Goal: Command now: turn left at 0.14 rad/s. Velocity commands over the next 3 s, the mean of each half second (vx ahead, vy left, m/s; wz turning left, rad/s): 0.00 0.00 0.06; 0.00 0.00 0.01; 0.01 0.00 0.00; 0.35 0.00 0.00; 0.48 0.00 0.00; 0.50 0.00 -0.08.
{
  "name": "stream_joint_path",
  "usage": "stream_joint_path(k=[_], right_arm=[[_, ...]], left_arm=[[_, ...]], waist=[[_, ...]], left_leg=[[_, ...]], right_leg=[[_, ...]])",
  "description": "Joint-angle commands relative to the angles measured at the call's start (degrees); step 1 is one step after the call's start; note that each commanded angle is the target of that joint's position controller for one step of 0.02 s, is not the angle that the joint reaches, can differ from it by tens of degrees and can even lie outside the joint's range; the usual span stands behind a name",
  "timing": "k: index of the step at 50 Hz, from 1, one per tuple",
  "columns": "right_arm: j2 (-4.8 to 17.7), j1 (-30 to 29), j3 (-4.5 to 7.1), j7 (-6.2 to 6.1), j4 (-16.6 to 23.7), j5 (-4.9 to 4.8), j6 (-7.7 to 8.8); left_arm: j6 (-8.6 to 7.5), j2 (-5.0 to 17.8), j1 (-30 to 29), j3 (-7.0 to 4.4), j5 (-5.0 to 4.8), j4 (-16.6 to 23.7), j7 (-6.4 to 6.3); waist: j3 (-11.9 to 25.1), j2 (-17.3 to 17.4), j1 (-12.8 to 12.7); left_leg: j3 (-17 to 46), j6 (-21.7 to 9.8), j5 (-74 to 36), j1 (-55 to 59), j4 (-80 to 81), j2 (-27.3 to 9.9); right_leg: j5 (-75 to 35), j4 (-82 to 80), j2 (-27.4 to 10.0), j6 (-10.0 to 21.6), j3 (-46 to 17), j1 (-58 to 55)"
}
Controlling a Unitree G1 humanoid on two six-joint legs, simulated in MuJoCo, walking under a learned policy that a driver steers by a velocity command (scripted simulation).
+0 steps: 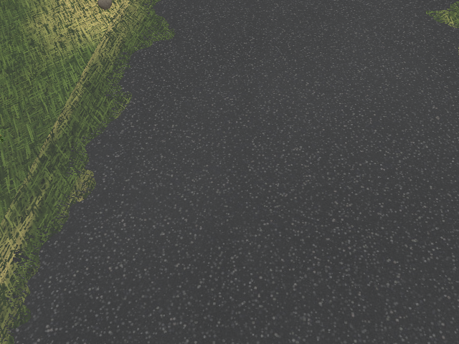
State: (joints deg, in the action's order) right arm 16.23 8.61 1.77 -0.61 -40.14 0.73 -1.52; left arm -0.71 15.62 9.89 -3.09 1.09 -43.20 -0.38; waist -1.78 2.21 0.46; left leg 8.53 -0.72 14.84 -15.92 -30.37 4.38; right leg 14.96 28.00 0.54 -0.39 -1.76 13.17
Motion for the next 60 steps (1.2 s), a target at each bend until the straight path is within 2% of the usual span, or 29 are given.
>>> stream_joint_path(k=[1,2,5,10,14,26,40,60], right_arm=[[6.9,0.4,2.06,-0.47,2.6,0.62,0.62],[6.7,-0.2,2.06,-0.56,2.7,0.63,0.12],[6.1,1.1,2.00,-0.33,1.5,0.12,0.00],[5.4,2.0,2.04,-0.55,-0.4,0.03,0.70],[5.2,2.9,2.07,-0.90,-1.9,-0.04,0.88],[5.1,4.3,2.09,-1.92,-6.4,-0.19,0.74],[4.4,4.3,1.87,-2.35,-13.2,-0.38,0.75],[3.6,5.6,0.83,-2.66,-19.7,-0.55,1.10]], left_arm=[[-1.31,6.5,-4.4,-0.87,0.29,4.0,0.31],[-1.59,6.9,-3.8,-0.74,0.10,3.8,0.38],[-1.95,6.9,-2.7,-0.39,-0.06,3.2,0.08],[-1.49,6.2,-1.3,0.23,-0.41,2.3,-0.35],[-1.29,5.7,-1.3,0.63,-0.46,1.4,-0.18],[-1.44,5.5,-0.3,1.30,-0.68,-3.6,0.11],[-1.43,6.0,1.7,1.87,-0.86,-9.7,-0.29],[-1.02,5.4,4.7,2.40,-1.01,-13.8,-0.55]], waist=[[4.4,-10.8,1.5],[3.6,-10.9,0.8],[2.0,-7.2,0.4],[2.5,-2.6,-0.7],[2.5,-1.2,-0.7],[1.6,-2.1,-0.4],[0.3,-2.4,-0.7],[-0.4,-2.4,-1.0]], left_leg=[[0.3,1.2,-0.9,3.3,2.3,-3.3],[0.6,1.0,-3.0,3.7,2.7,-3.6],[1.6,-0.2,-6.0,3.1,4.1,-4.2],[2.4,0.2,-9.1,2.8,4.8,-4.6],[2.7,0.4,-10.4,3.6,5.1,-4.8],[2.4,0.7,-12.6,6.5,5.4,-4.9],[1.0,1.5,-11.9,7.2,6.8,-4.5],[-0.4,2.0,-10.8,6.0,7.7,-4.5]], right_leg=[[-8.0,-8.5,-10.0,6.4,-10.6,-1.3],[-5.5,-8.4,-8.7,5.0,-9.4,-0.4],[-3.5,-6.7,-6.2,2.8,-6.1,-0.5],[-5.1,-4.5,-4.7,2.9,-4.6,-2.2],[-5.7,-4.1,-3.9,2.8,-3.8,-2.3],[-6.1,-5.5,-2.9,2.5,-3.2,-1.5],[-5.3,-7.6,-2.7,3.0,-3.6,-1.5],[-6.5,-8.3,-2.3,3.6,-3.7,-2.2]])
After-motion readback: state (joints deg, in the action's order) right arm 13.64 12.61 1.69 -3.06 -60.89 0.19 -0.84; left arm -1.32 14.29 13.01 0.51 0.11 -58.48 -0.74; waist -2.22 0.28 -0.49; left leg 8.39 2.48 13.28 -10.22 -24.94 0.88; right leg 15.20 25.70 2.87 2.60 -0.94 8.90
